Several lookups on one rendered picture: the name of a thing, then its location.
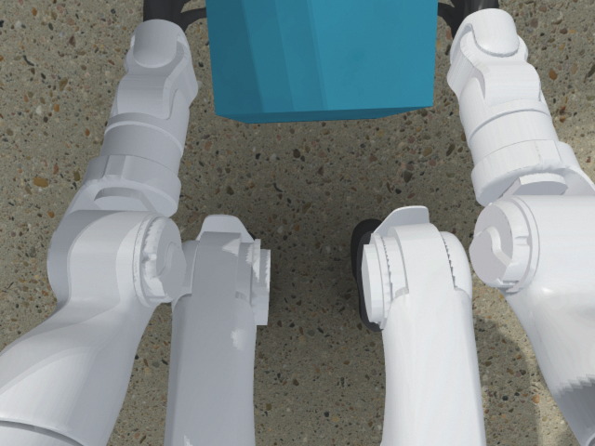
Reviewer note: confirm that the robot left hand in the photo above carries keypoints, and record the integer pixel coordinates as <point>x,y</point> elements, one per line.
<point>170,10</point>

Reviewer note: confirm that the right robot forearm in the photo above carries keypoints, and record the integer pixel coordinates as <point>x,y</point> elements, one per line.
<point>507,123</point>

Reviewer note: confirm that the carton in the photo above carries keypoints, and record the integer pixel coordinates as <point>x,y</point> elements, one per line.
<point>281,61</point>

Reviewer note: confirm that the left robot forearm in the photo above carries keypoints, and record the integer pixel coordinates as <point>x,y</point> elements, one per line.
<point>138,165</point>

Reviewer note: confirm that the robot right upper arm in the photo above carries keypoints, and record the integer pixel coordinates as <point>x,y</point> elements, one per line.
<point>539,251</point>

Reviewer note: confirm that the right robot foot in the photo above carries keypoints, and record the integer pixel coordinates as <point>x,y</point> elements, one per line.
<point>360,236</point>

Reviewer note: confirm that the robot right hand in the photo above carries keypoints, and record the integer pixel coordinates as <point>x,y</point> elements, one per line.
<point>454,16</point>

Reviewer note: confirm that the robot left upper arm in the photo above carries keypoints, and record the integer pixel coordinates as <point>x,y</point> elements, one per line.
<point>64,382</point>

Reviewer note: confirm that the right robot thigh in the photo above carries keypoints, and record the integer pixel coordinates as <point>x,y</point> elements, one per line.
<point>433,388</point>

